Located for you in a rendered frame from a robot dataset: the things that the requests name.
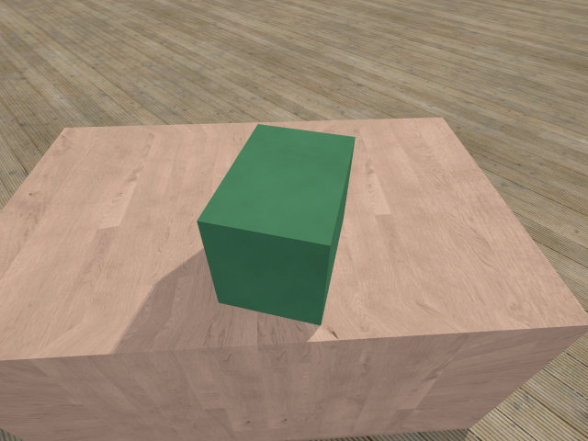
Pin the carton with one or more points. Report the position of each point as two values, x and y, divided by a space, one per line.
271 229

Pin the pedestal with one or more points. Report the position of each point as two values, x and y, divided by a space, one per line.
440 304

